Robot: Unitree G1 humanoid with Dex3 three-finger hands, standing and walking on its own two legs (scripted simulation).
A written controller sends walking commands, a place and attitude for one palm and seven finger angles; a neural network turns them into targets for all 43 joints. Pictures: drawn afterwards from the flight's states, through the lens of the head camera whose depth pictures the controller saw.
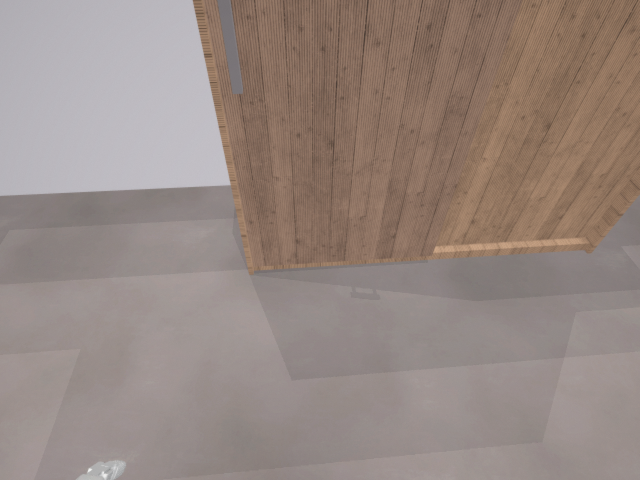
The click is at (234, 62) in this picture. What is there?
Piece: wardrobe's sliding door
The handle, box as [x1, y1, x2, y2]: [217, 0, 242, 93]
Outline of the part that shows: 217,0 232,92 242,93 241,77 230,0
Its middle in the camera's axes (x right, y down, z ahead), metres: -0.20 -0.44 +0.87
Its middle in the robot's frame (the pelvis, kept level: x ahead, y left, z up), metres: +0.95 +0.26 +0.13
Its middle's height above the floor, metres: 0.90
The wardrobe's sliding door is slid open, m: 0.00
